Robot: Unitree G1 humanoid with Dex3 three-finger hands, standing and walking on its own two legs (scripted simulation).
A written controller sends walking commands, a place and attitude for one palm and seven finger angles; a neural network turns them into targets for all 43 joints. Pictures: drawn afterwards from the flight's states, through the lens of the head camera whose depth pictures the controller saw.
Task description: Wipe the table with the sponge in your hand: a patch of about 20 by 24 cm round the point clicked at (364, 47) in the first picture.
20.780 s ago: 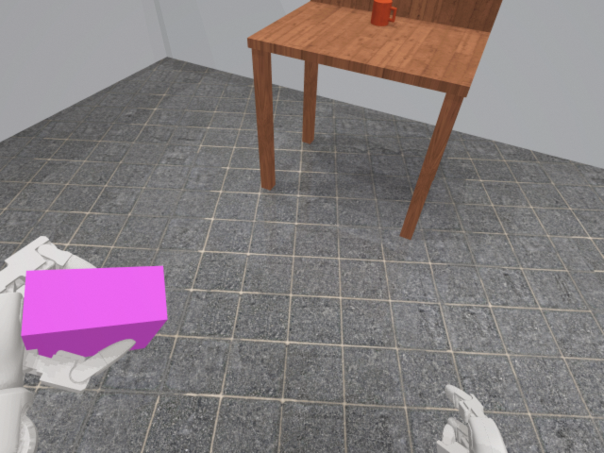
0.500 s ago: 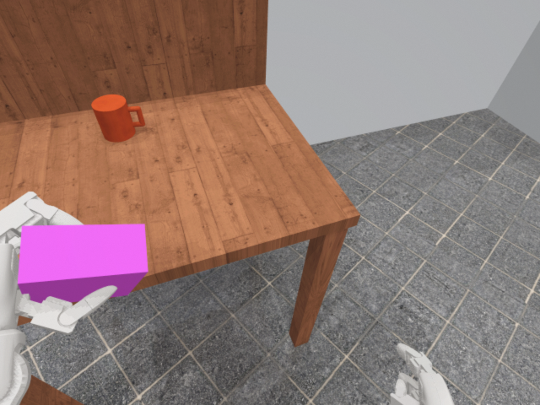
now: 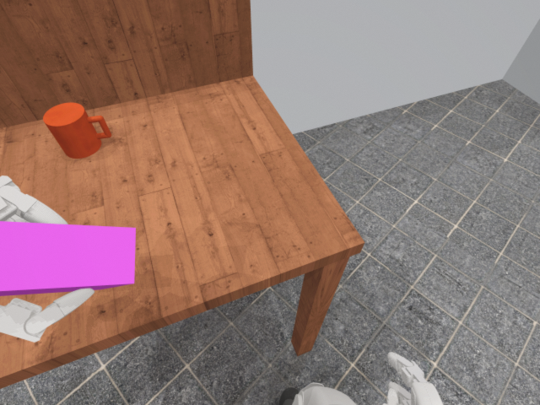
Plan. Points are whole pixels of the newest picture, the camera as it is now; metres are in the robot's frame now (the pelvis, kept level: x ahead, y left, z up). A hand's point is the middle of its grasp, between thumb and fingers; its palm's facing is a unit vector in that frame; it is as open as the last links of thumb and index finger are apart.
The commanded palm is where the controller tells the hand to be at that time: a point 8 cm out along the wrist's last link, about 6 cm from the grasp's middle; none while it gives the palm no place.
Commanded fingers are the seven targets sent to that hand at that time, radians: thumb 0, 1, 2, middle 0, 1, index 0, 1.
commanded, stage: come to a stop and stand still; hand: left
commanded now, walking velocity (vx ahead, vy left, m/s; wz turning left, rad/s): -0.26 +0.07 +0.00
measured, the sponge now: (77, 262) +0.23 +0.21 +0.17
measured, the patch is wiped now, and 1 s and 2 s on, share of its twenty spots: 0.00 0.00 0.00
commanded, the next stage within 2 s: look again from close up in 1.40 s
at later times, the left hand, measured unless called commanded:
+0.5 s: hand (32, 239) +0.24 +0.24 +0.20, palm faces +0.45 -0.80 -0.40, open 9.7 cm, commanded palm +0.19 +0.27 +0.20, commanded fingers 0.00 0.10 1.30 -1.20 -1.60 -1.20 -1.60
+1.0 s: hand (29, 204) +0.29 +0.27 +0.19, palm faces +0.38 -0.83 -0.41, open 9.7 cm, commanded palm +0.24 +0.31 +0.20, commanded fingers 0.00 0.10 1.30 -1.20 -1.60 -1.20 -1.60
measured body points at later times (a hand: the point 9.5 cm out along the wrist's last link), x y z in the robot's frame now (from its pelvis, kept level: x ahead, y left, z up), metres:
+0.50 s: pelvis +0.03 -0.01 +0.02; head +0.04 -0.01 +0.47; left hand +0.21 +0.28 +0.22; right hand +0.21 -0.24 -0.05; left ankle +0.03 +0.11 -0.71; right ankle +0.12 -0.05 -0.71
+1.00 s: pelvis +0.08 +0.03 +0.03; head +0.08 +0.03 +0.48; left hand +0.27 +0.31 +0.21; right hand +0.25 -0.21 -0.05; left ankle +0.03 +0.11 -0.71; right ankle +0.12 -0.05 -0.71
